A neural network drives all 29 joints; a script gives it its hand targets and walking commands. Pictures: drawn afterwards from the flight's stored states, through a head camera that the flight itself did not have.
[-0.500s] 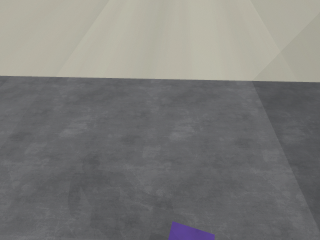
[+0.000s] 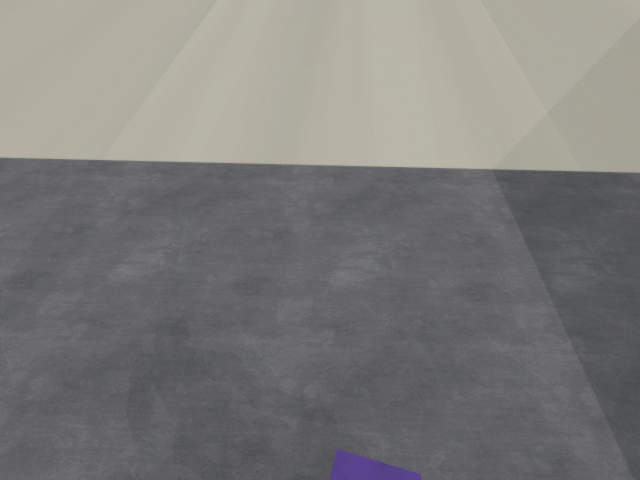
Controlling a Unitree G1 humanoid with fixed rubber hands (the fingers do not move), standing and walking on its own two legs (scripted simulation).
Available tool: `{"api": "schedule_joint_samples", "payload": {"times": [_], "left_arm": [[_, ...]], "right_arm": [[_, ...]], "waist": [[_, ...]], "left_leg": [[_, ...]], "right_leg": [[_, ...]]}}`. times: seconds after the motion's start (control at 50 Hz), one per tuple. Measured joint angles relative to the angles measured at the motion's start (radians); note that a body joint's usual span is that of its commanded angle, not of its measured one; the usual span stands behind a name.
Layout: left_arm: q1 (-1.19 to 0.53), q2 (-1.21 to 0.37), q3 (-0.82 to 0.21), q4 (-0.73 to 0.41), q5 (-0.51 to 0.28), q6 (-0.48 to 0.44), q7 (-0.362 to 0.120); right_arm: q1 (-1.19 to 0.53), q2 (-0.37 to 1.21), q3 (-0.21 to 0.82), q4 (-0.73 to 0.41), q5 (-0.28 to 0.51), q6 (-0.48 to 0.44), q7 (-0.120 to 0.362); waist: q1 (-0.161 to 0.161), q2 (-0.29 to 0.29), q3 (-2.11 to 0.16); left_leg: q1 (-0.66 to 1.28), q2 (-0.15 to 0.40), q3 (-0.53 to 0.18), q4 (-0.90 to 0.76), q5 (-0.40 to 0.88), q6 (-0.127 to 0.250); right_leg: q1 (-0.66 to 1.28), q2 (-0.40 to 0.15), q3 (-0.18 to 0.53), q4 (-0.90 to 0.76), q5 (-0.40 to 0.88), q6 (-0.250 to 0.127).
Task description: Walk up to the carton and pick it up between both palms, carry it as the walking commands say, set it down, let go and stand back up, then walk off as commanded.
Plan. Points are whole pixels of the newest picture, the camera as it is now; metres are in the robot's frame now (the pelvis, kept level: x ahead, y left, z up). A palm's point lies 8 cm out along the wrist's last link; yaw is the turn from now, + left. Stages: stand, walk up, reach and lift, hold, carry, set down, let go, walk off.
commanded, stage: walk off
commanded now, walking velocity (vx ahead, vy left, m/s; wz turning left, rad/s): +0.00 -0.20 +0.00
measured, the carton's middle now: out of the picture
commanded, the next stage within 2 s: none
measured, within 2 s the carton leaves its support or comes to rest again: rests again in 1.22 s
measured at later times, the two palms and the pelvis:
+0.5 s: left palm out of the picture -0.02 +0.13 -0.14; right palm out of the picture -0.04 -0.40 -0.16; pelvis -0.06 -0.12 -0.01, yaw +2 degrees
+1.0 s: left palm out of the picture -0.07 +0.04 -0.16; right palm out of the picture -0.09 -0.48 -0.14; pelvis -0.09 -0.23 -0.01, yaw +0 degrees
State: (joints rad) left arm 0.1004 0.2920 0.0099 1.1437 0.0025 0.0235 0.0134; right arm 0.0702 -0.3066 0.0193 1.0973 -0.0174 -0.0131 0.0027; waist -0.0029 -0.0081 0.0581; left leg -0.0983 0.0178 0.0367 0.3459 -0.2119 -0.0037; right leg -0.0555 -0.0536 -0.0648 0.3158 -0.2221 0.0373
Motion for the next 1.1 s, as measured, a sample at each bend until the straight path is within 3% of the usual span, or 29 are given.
{"api": "schedule_joint_samples", "payload": {"times": [0.08,0.14,0.2,0.26,0.32,0.34,0.4,0.48,0.6,0.66,0.7,0.74,0.78,0.84,0.88,0.94,1.02,1.06,1.08,1.1], "left_arm": [[0.021,-0.011,0.011,0.017,0.004,0.026,0.007],[0.027,-0.010,0.025,0.022,0.010,0.043,-0.001],[0.026,-0.006,0.039,0.014,0.008,0.047,-0.014],[0.023,-0.001,0.051,0.001,0.009,0.046,-0.016],[0.020,-0.010,0.061,-0.011,0.011,0.035,-0.020],[0.017,-0.025,0.062,-0.012,0.016,0.030,-0.020],[0.019,-0.059,0.056,-0.022,0.022,0.023,-0.021],[0.026,-0.097,0.048,-0.024,0.027,0.030,-0.010],[0.032,-0.120,0.037,-0.031,0.032,0.041,0.007],[0.042,-0.110,0.039,-0.024,0.023,0.047,0.005],[0.054,-0.096,0.047,-0.022,0.019,0.051,0.003],[0.077,-0.090,0.061,-0.022,0.025,0.056,0.001],[0.086,-0.076,0.076,-0.022,0.029,0.057,-0.006],[0.089,-0.055,0.097,-0.026,0.036,0.054,-0.013],[0.088,-0.037,0.107,-0.032,0.034,0.059,-0.017],[0.083,-0.019,0.109,-0.044,0.027,0.061,-0.026],[0.078,-0.015,0.100,-0.062,0.022,0.057,-0.040],[0.076,-0.026,0.097,-0.065,0.024,0.040,-0.043],[0.070,-0.047,0.093,-0.060,0.028,0.030,-0.044],[0.066,-0.065,0.088,-0.061,0.031,0.020,-0.042]], "right_arm": [[0.012,0.036,0.001,-0.015,-0.011,0.007,-0.011],[0.033,0.050,-0.012,-0.018,-0.015,0.006,-0.025],[0.063,0.052,-0.027,-0.008,-0.024,0.013,-0.033],[0.086,0.049,-0.047,0.009,-0.025,0.028,-0.035],[0.096,0.029,-0.066,0.024,-0.017,0.050,-0.040],[0.096,0.016,-0.073,0.027,-0.015,0.059,-0.044],[0.109,-0.001,-0.081,0.027,-0.011,0.079,-0.066],[0.107,0.002,-0.085,0.020,0.003,0.072,-0.057],[0.069,0.060,-0.062,0.006,0.004,0.057,-0.064],[0.064,0.100,-0.053,-0.002,0.002,0.049,-0.073],[0.069,0.132,-0.047,-0.005,-0.010,0.050,-0.074],[0.084,0.143,-0.047,-0.007,-0.018,0.046,-0.078],[0.108,0.151,-0.050,-0.002,-0.018,0.038,-0.076],[0.130,0.153,-0.055,0.010,-0.015,0.039,-0.069],[0.136,0.152,-0.058,0.013,-0.016,0.039,-0.064],[0.147,0.149,-0.069,0.010,-0.019,0.031,-0.057],[0.155,0.137,-0.085,0.008,-0.027,0.037,-0.049],[0.151,0.117,-0.097,0.007,-0.022,0.046,-0.042],[0.142,0.095,-0.107,0.006,-0.020,0.054,-0.039],[0.136,0.077,-0.114,-0.001,-0.019,0.064,-0.041]], "waist": [[-0.003,-0.011,0.006],[-0.011,-0.009,0.018],[-0.016,-0.006,0.034],[-0.021,-0.009,0.054],[-0.025,0.023,0.080],[-0.036,0.053,0.094],[-0.032,0.063,0.095],[-0.030,0.063,0.075],[0.004,0.043,0.044],[0.010,0.019,0.023],[0.026,-0.028,0.022],[0.021,-0.038,0.013],[0.008,-0.052,0.012],[0.003,-0.056,0.016],[0.002,-0.055,0.020],[-0.001,-0.049,0.025],[-0.009,-0.031,0.033],[-0.012,-0.003,0.042],[-0.022,0.038,0.056],[-0.030,0.058,0.064]], "left_leg": [[-0.029,0.020,0.008,0.036,-0.014,-0.011],[-0.065,0.045,0.004,0.065,-0.017,-0.026],[-0.096,0.072,-0.002,0.079,-0.008,-0.049],[-0.121,0.090,-0.006,0.096,-0.001,-0.079],[-0.164,0.130,-0.030,0.173,-0.024,-0.108],[-0.188,0.148,-0.054,0.229,-0.068,-0.087],[-0.292,0.089,-0.073,0.551,-0.303,-0.026],[-0.323,0.054,-0.020,0.731,-0.317,-0.004],[-0.199,0.050,0.048,0.475,-0.309,-0.005],[-0.113,0.046,0.067,0.297,-0.201,0.019],[-0.104,0.040,0.091,0.286,-0.174,0.029],[-0.097,0.056,0.102,0.274,-0.169,0.022],[-0.082,0.066,0.096,0.237,-0.146,0.010],[-0.066,0.095,0.088,0.195,-0.113,-0.013],[-0.065,0.119,0.085,0.182,-0.100,-0.031],[-0.077,0.149,0.080,0.176,-0.087,-0.063],[-0.104,0.180,0.073,0.196,-0.083,-0.110],[-0.134,0.205,0.060,0.249,-0.104,-0.130],[-0.160,0.223,0.026,0.306,-0.151,-0.109],[-0.201,0.204,-0.009,0.402,-0.242,-0.085]], "right_leg": [[-0.054,0.015,0.004,0.092,-0.052,-0.004],[-0.141,0.033,0.020,0.303,-0.198,-0.008],[-0.204,0.036,0.042,0.439,-0.260,-0.004],[-0.209,0.012,0.060,0.391,-0.252,0.001],[-0.161,0.010,0.027,0.212,-0.081,-0.014],[-0.152,0.033,0.003,0.208,-0.058,-0.025],[-0.157,0.035,-0.020,0.217,-0.067,-0.051],[-0.137,0.044,-0.057,0.178,-0.047,-0.077],[-0.167,0.089,-0.101,0.198,-0.041,-0.113],[-0.198,0.109,-0.122,0.239,-0.054,-0.126],[-0.245,0.103,-0.080,0.352,-0.165,-0.095],[-0.320,0.120,-0.007,0.563,-0.234,-0.062],[-0.367,0.117,0.055,0.724,-0.216,-0.030],[-0.388,0.083,0.106,0.797,-0.182,0.020],[-0.383,0.057,0.123,0.773,-0.166,0.048],[-0.354,0.010,0.115,0.656,-0.142,0.059],[-0.266,-0.032,0.056,0.409,-0.162,0.048],[-0.211,-0.022,0.020,0.269,-0.062,0.021],[-0.208,0.000,-0.003,0.274,-0.050,0.005],[-0.213,0.004,-0.016,0.288,-0.062,-0.006]]}}
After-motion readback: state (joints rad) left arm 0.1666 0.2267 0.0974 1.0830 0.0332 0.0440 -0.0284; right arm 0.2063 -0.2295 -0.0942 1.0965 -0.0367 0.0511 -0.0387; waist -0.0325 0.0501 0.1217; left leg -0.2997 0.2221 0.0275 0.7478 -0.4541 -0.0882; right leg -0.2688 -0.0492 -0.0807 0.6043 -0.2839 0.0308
